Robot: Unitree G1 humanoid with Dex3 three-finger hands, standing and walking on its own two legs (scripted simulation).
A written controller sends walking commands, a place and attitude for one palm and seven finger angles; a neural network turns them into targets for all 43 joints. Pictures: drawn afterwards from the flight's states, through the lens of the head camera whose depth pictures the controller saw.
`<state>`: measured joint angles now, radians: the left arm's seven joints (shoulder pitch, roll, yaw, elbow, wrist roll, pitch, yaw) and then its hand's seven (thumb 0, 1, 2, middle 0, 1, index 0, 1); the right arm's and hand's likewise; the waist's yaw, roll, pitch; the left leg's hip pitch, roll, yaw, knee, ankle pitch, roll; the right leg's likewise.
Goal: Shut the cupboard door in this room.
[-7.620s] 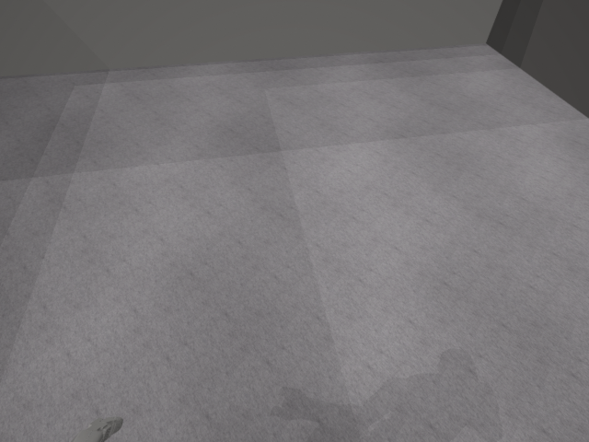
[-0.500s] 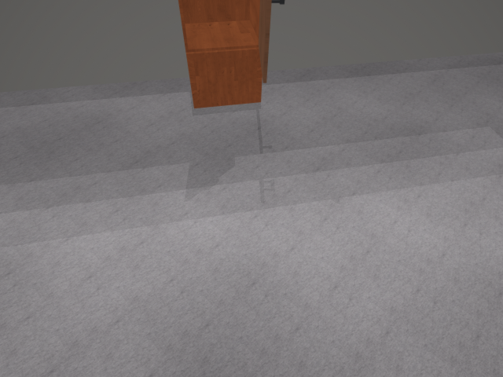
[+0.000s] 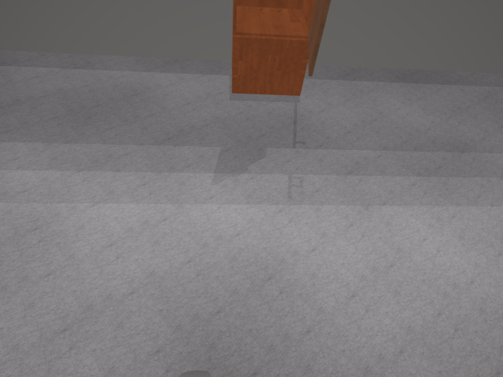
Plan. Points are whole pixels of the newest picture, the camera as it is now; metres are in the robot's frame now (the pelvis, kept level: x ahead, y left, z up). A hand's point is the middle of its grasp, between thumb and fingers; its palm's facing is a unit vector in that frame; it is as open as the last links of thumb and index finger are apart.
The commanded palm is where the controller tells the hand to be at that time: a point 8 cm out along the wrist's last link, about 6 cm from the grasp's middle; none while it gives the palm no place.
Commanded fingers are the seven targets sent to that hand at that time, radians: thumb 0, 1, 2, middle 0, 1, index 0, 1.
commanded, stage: turn or walk to find it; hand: left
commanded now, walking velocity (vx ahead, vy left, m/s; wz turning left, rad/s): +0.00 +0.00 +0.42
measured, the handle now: out of the picture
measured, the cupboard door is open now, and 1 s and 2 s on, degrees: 81 81 81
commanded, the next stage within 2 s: stand and wait in 1.00 s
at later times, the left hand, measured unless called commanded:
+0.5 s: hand out of the picture +0.05 +0.16 -0.13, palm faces +0.20 -0.94 -0.29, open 7.4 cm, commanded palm none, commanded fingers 0.00 0.90 0.90 -0.20 -0.30 -0.20 -0.30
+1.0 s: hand out of the picture -0.13 +0.11 -0.17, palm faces +0.50 -0.84 -0.22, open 7.4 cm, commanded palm none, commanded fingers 0.00 0.90 0.90 -0.20 -0.30 -0.20 -0.30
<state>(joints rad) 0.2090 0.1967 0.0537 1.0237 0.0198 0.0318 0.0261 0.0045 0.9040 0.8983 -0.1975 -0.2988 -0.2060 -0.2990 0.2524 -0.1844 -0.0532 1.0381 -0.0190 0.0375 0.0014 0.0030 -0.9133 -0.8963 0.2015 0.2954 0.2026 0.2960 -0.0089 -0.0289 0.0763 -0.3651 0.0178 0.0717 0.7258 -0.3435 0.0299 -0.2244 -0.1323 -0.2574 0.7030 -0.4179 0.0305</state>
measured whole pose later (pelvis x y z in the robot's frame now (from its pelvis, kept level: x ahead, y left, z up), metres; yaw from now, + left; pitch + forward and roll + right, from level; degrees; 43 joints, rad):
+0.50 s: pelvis -0.02 -0.06 +0.01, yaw +12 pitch +1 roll +0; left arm 0.14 0.20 0.05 0.91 0.02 0.02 0.02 0.00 0.91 0.90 -0.20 -0.30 -0.20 -0.30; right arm 0.23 -0.23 -0.09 0.95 -0.02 0.05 0.01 0.00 -0.91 -0.90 0.21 0.30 0.21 0.30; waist -0.03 0.05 0.05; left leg -0.43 -0.05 -0.12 0.61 -0.26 -0.02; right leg -0.25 -0.02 -0.04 0.57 -0.35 0.02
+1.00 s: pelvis -0.03 -0.06 +0.01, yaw +27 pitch +1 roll +1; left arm 0.31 0.22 0.04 1.00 0.02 0.03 0.02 0.01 0.90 0.90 -0.20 -0.30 -0.21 -0.30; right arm 0.09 -0.22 -0.05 0.96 -0.01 0.04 0.01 0.00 -0.91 -0.90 0.20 0.30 0.20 0.30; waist 0.04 -0.05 0.09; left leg -0.25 0.00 0.08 0.58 -0.36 0.01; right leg -0.26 -0.15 -0.23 0.70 -0.44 0.03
